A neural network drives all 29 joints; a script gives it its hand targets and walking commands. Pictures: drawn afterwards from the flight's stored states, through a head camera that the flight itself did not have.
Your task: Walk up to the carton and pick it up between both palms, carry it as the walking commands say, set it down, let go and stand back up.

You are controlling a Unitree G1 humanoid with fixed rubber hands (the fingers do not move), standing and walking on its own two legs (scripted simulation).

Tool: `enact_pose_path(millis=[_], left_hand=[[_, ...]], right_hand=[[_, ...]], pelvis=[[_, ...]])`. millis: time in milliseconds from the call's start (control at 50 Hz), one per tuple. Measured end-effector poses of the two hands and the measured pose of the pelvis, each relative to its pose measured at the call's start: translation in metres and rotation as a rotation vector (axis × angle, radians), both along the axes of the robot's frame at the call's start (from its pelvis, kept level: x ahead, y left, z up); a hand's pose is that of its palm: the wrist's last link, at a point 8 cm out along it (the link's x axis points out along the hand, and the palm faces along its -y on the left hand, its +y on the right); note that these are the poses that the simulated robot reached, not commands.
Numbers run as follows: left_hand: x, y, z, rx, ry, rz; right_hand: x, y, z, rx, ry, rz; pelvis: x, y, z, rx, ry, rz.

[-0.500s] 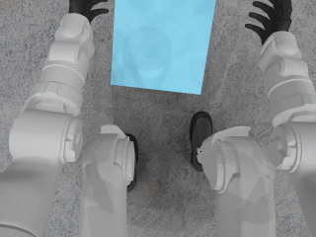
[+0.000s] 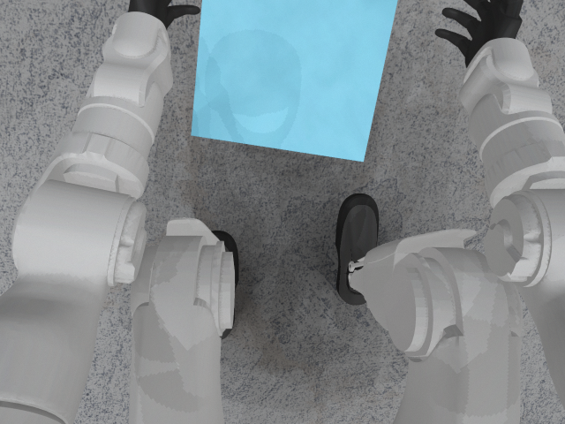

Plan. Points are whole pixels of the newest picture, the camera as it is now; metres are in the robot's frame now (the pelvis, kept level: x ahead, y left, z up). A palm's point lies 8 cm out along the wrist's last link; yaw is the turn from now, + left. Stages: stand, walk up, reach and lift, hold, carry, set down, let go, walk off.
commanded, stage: reach and lift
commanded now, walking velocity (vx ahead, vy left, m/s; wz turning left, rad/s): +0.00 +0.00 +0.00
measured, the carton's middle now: (292, 46) +0.52 -0.01 -0.29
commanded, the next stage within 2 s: none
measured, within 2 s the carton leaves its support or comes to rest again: leaves its support in 1.28 s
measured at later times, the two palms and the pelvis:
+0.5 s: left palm (155, 23) +0.52 +0.15 -0.20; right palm (443, 37) +0.51 -0.17 -0.19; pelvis +0.00 +0.00 +0.00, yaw +1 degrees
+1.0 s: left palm (163, 21) +0.53 +0.14 -0.20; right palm (451, 33) +0.51 -0.18 -0.19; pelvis -0.01 +0.00 -0.01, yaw +1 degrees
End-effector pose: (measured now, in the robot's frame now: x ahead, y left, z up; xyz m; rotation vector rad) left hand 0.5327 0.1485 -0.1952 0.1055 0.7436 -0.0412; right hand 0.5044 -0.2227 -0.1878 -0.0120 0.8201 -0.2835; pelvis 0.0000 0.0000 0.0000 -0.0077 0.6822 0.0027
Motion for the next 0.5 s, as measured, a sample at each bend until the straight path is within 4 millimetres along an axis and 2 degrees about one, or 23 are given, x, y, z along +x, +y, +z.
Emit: enact_pose_path(millis=[140, 340, 420, 500], left_hand=[[-0.007, 0.001, -0.003, 0.016, 0.018, 0.010], [-0.009, 0.000, -0.004, 0.022, 0.024, 0.014], [-0.008, -0.001, -0.004, 0.022, 0.023, 0.018], [-0.008, -0.002, -0.004, 0.031, 0.024, 0.018]], right_hand=[[-0.002, 0.005, 0.000, 0.005, 0.005, 0.011], [0.008, 0.035, -0.005, 0.043, 0.003, 0.055], [0.012, 0.043, -0.001, 0.050, -0.021, 0.056], [0.007, 0.050, -0.007, 0.057, 0.011, 0.068]], pelvis=[[-0.004, -0.001, 0.001, 0.004, -0.007, -0.004], [-0.004, -0.003, 0.001, 0.015, -0.014, 0.001], [-0.003, -0.002, 0.002, 0.010, -0.006, 0.000], [-0.003, -0.001, 0.003, 0.011, -0.005, 0.001]])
